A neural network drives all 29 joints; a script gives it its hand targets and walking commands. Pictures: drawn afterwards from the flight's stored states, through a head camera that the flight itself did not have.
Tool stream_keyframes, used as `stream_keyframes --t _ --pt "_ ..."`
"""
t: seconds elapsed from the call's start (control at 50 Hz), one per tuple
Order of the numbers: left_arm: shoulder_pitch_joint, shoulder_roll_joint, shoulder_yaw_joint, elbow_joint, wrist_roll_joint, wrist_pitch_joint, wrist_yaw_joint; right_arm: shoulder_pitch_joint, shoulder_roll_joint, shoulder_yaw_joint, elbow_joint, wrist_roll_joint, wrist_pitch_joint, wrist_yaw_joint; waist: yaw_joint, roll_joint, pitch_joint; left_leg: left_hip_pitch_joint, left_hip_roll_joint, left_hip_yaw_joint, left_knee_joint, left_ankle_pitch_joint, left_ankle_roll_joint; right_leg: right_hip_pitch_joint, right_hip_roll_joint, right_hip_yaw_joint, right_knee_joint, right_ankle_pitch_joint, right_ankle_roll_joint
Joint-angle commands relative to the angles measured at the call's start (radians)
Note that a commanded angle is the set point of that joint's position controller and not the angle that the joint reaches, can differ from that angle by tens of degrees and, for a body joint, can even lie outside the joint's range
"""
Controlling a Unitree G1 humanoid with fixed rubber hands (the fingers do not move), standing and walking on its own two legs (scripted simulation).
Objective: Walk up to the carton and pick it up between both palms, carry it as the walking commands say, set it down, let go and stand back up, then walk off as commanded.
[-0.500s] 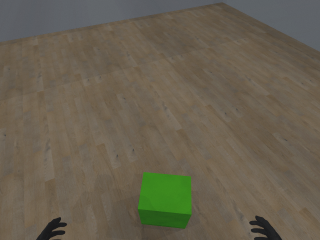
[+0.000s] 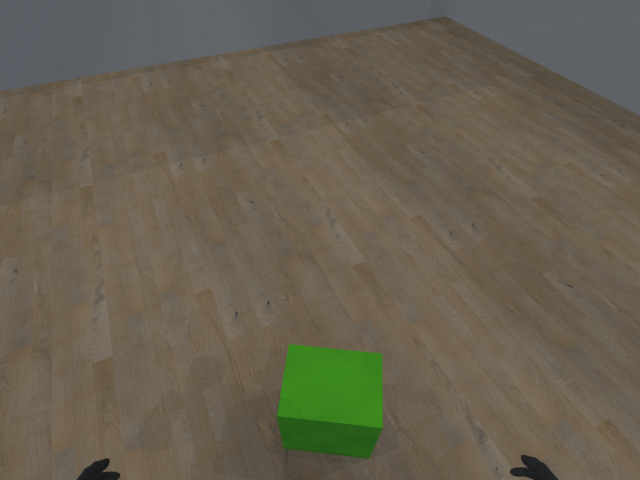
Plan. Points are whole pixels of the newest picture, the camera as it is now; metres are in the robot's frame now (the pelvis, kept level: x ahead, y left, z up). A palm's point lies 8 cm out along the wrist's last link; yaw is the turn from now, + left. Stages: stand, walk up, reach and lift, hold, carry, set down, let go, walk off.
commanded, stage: stand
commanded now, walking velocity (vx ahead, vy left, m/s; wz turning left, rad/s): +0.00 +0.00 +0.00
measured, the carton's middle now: (330, 403) +0.42 -0.04 -0.63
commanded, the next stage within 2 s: walk off in 0.78 s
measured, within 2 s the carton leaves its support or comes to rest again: neither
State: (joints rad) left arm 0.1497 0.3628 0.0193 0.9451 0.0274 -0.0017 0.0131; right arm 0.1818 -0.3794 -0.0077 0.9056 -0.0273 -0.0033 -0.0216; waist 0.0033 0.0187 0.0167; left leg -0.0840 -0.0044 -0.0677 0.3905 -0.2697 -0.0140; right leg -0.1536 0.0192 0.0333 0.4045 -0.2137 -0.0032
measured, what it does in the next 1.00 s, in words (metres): stands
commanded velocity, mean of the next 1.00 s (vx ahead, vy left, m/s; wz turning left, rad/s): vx -0.02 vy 0.00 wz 0.06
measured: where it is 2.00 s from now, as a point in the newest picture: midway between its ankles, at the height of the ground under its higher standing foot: outside the picture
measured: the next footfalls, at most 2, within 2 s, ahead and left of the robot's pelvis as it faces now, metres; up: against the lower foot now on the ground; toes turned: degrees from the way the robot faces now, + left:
left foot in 1.32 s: -0.06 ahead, +0.15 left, +0.00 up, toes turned +13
right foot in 1.72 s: -0.16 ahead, -0.12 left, +0.00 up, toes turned +20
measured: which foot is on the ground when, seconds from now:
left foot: down 0.00-1.00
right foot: down 0.00-1.00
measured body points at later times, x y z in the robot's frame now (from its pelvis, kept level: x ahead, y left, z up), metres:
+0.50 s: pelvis -0.01 +0.00 +0.00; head -0.01 +0.00 +0.45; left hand +0.09 +0.32 -0.11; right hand +0.09 -0.31 -0.12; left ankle -0.03 +0.13 -0.74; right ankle +0.00 -0.12 -0.74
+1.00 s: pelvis -0.01 +0.00 +0.00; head -0.01 +0.00 +0.45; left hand +0.08 +0.32 -0.11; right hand +0.08 -0.31 -0.12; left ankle -0.03 +0.13 -0.74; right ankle +0.00 -0.12 -0.74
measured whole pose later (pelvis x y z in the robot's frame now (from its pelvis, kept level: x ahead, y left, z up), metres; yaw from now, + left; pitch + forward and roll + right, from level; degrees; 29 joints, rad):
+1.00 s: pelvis -0.01 +0.00 +0.00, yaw +1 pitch -2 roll +0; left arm 0.11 0.39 0.01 1.06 0.01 0.00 0.01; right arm 0.15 -0.39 0.00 1.02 -0.01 0.00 -0.01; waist 0.00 0.01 0.03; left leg -0.08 -0.01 -0.07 0.35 -0.23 -0.01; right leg -0.15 0.01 0.03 0.36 -0.18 0.00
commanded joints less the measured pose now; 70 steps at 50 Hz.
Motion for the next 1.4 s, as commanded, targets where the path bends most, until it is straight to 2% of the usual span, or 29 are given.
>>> stream_keyframes --t 0.0,0.94,0.96,0.98,1.02,1.06,1.1,1.12,1.14,1.16,1.18,1.2,1.22,1.24,1.26,1.28,1.3,1.32,1.34,1.36,1.38 --pt "-0.037 0.168 0.031 -0.036 -0.001 -0.011 0.003 -0.031 -0.159 -0.032 -0.036 0.001 -0.012 -0.003 0.001 -0.014 -0.011 -0.07 0.093 -0.066 -0.071 0.155 0.021 0.042 -0.108 0.094 -0.061 0.152 -0.013" --pt "-0.072 0.204 0.018 0.071 -0.014 -0.017 -0.001 -0.062 -0.184 -0.03 0.068 0.011 -0.016 0.004 0.002 -0.016 -0.016 -0.052 0.105 -0.078 -0.107 0.17 0.029 0.056 -0.128 0.101 -0.092 0.166 -0.022" --pt "-0.03 0.126 0.001 0.096 -0.021 -0.004 0.0 -0.026 -0.105 -0.008 0.09 0.018 0.001 0.004 0.009 -0.018 -0.008 -0.063 0.105 -0.082 -0.095 0.223 0.036 0.059 -0.135 0.087 -0.084 0.232 -0.019" --pt "-0.008 0.132 0.005 0.104 -0.022 0.01 0.008 -0.015 -0.109 -0.012 0.088 0.022 0.016 0.007 0.009 -0.021 0.016 -0.099 0.108 -0.08 -0.033 0.317 0.023 0.055 -0.148 0.067 -0.034 0.318 -0.006" --pt "0.024 0.186 0.024 0.103 -0.027 0.03 0.023 -0.017 -0.149 -0.024 0.068 0.025 0.03 0.013 0.009 -0.022 -0.025 -0.145 0.103 -0.08 0.077 0.461 0.018 0.069 -0.162 0.036 0.046 0.443 -0.016" --pt "0.032 0.191 0.034 0.082 -0.03 0.045 0.034 -0.015 -0.145 -0.026 0.047 0.026 0.037 0.016 0.007 -0.028 -0.07 -0.196 0.098 -0.096 0.152 0.488 0.018 0.086 -0.18 0.017 0.093 0.485 -0.035" --pt "0.034 0.196 0.043 0.058 -0.029 0.062 0.041 -0.008 -0.139 -0.031 0.024 0.024 0.046 0.016 0.008 -0.057 -0.086 -0.254 0.072 -0.107 0.263 0.415 0.017 0.072 -0.229 0.033 0.11 0.536 -0.083" --pt "0.025 0.205 0.048 0.043 -0.026 0.069 0.043 0.001 -0.125 -0.032 0.012 0.024 0.054 0.016 0.008 -0.125 -0.106 -0.257 0.03 -0.074 0.398 0.293 0.015 0.035 -0.303 0.074 0.08 0.58 -0.132" --pt "-0.014 0.205 0.047 0.014 -0.016 0.072 0.045 0.009 -0.106 -0.035 0.0 0.022 0.064 0.016 0.005 -0.248 -0.122 -0.255 -0.026 -0.013 0.594 -0.148 0.012 -0.046 -0.427 0.152 0.017 0.67 -0.214" --pt "-0.046 0.187 0.045 -0.009 -0.009 0.072 0.044 0.013 -0.098 -0.04 -0.008 0.012 0.077 0.016 -0.002 -0.222 -0.106 -0.255 -0.001 0.019 0.737 -0.361 0.0 -0.106 -0.491 0.151 -0.011 0.734 -0.261" --pt "-0.101 0.175 0.043 -0.033 -0.008 0.074 0.047 0.037 -0.093 -0.046 -0.012 0.007 0.089 0.02 -0.039 -0.164 -0.089 -0.211 0.04 0.002 0.769 -0.37 -0.008 -0.169 -0.473 0.098 0.003 0.708 -0.242" --pt "-0.152 0.159 0.038 -0.053 -0.001 0.077 0.051 0.067 -0.083 -0.049 -0.012 0.011 0.097 0.026 -0.068 -0.151 -0.06 -0.186 0.062 0.013 0.705 -0.329 -0.016 -0.202 -0.421 0.031 0.023 0.64 -0.191" --pt "-0.161 0.153 0.039 -0.058 0.008 0.079 0.053 0.074 -0.073 -0.048 -0.021 0.016 0.098 0.03 -0.069 -0.182 -0.047 -0.211 0.086 0.016 0.577 -0.276 -0.02 -0.162 -0.383 0.001 0.045 0.56 -0.142" --pt "-0.148 0.153 0.043 -0.056 0.011 0.083 0.053 0.079 -0.062 -0.046 -0.023 0.021 0.093 0.036 -0.053 -0.213 -0.044 -0.221 0.094 0.033 0.46 -0.223 -0.024 -0.109 -0.354 -0.02 0.079 0.493 -0.115" --pt "-0.135 0.155 0.048 -0.054 0.006 0.087 0.052 0.098 -0.053 -0.046 -0.017 0.024 0.086 0.042 -0.05 -0.209 -0.053 -0.176 0.073 0.069 0.346 -0.143 -0.028 -0.098 -0.33 -0.055 0.139 0.434 -0.097" --pt "-0.125 0.148 0.051 -0.057 -0.002 0.092 0.048 0.128 -0.055 -0.048 -0.008 0.023 0.078 0.047 -0.057 -0.129 -0.041 -0.121 0.055 0.061 0.182 -0.028 -0.023 -0.147 -0.285 -0.103 0.257 0.312 -0.063" --pt "-0.071 0.112 0.047 -0.065 -0.008 0.099 0.037 0.114 -0.112 -0.056 -0.024 0.009 0.068 0.045 -0.046 0.121 0.024 -0.137 0.151 -0.156 -0.019 0.284 0.016 -0.292 -0.188 -0.146 0.423 -0.068 0.008" --pt "-0.044 0.042 0.031 -0.105 -0.006 0.113 0.04 0.073 -0.271 -0.079 -0.081 0.001 0.063 0.048 -0.035 0.38 -0.001 -0.178 0.435 -0.537 -0.068 0.757 0.15 -0.475 -0.022 -0.101 0.664 -0.528 0.074" --pt "-0.057 0.071 0.038 -0.1 -0.006 0.131 0.041 0.141 -0.29 -0.092 -0.074 -0.002 0.063 0.042 -0.068 0.263 -0.078 -0.245 0.444 -0.483 -0.035 0.969 0.192 -0.362 -0.049 0.051 0.824 -0.533 0.059" --pt "-0.069 0.038 0.03 -0.131 -0.015 0.138 0.041 0.047 -0.3 -0.098 -0.105 -0.001 0.072 0.026 -0.04 0.273 -0.106 -0.309 0.405 -0.484 -0.088 0.618 0.201 -0.349 -0.043 0.072 0.858 -0.437 0.064" --pt "-0.099 0.058 0.036 -0.122 -0.017 0.13 0.04 -0.046 -0.235 -0.093 -0.118 -0.009 0.085 0.015 -0.015 0.216 -0.027 -0.348 0.305 -0.405 -0.108 0.303 0.153 -0.356 -0.059 0.067 0.862 -0.314 0.065"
